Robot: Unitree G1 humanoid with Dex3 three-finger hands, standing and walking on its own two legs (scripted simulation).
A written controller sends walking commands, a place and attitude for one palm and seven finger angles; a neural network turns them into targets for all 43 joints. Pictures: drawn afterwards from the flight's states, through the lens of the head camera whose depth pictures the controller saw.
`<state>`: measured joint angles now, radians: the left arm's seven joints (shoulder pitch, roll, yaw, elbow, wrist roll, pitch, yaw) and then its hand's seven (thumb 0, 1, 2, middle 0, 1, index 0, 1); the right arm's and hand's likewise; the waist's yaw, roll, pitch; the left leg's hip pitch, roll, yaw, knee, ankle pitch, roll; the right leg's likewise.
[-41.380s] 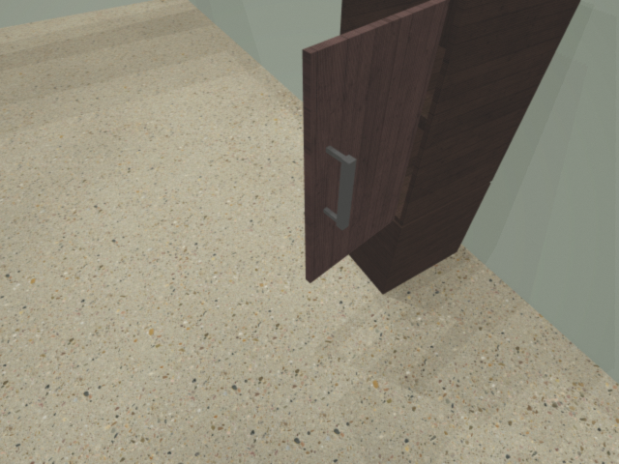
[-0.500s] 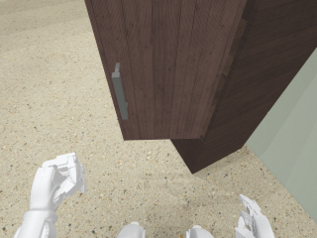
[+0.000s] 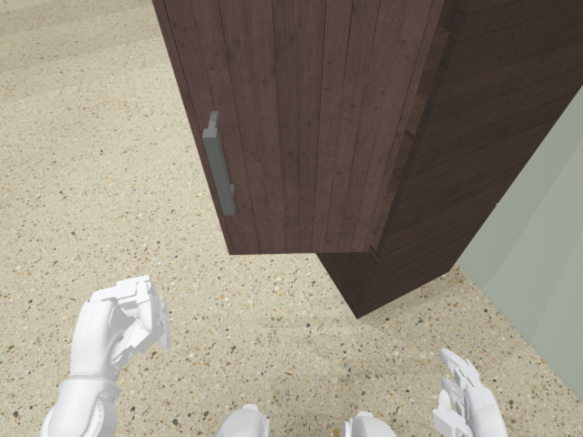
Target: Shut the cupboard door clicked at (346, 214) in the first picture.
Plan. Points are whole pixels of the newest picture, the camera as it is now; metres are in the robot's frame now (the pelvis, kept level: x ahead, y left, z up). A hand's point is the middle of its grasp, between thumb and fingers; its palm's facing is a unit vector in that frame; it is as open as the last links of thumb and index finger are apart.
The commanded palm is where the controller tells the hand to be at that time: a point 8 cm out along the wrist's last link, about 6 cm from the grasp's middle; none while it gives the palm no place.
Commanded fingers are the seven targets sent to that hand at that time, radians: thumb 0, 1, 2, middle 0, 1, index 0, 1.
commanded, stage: bring the fist close to the handle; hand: left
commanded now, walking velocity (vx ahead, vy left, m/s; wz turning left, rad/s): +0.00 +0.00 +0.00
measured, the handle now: (222, 167) +0.50 +0.15 +0.06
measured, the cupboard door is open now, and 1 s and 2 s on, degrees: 65 65 56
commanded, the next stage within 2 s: push the door shut along its arc in 1.28 s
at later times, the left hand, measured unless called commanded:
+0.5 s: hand (206, 256) +0.33 +0.14 +0.07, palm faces +0.03 -1.00 -0.01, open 3.1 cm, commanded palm +0.31 +0.19 +0.07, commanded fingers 0.00 0.90 0.90 -1.30 -1.50 -1.30 -1.50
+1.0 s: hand (245, 206) +0.42 +0.10 +0.07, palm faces +0.07 -1.00 -0.01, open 3.1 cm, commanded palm +0.38 +0.16 +0.07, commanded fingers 0.00 0.90 0.90 -1.30 -1.50 -1.30 -1.50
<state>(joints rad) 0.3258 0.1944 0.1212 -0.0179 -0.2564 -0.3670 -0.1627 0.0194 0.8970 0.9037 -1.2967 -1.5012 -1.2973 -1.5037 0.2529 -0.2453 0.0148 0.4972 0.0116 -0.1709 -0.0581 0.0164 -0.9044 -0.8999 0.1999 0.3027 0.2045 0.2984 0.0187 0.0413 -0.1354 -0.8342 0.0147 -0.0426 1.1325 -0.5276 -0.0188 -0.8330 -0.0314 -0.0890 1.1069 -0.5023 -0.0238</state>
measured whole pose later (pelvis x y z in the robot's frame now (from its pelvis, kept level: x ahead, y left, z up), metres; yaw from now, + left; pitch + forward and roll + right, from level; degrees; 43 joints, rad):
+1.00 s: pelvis +0.00 +0.00 +0.01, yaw -2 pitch +16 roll +0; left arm -0.49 0.12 0.13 0.73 -0.09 -0.43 0.11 0.02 0.90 0.90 -1.30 -1.50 -1.30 -1.50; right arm 0.28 -0.23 -0.01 0.64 -0.02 -0.06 0.00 0.01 -0.91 -0.90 0.20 0.30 0.20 0.30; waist -0.06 0.02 -0.13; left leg -0.85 0.02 0.01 1.06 -0.48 -0.01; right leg -0.88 -0.03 -0.04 1.06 -0.45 -0.02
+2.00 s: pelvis -0.01 +0.01 -0.01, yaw -2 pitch +20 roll -1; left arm -0.84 0.30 0.24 1.12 -0.11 -0.46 -0.09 0.02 0.90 0.90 -1.31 -1.50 -1.30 -1.50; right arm 0.35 -0.27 -0.01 0.68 -0.01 -0.04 0.00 0.01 -0.91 -0.90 0.20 0.30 0.20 0.30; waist -0.13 0.03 -0.12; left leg -0.99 0.02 0.00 1.13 -0.49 0.00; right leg -1.01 -0.03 -0.05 1.10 -0.45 -0.01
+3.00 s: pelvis -0.02 +0.01 -0.04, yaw -4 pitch +29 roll -3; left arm -1.34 0.55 0.24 1.35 -0.01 -0.26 -0.27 0.04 0.94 0.97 -1.29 -1.50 -1.30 -1.50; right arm 0.42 -0.27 0.04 0.66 -0.04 -0.05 0.02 0.01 -0.91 -0.90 0.20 0.30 0.20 0.30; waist -0.29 0.06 -0.11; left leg -1.26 0.04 -0.03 1.27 -0.52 0.00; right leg -1.25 0.00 -0.07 1.19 -0.45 -0.01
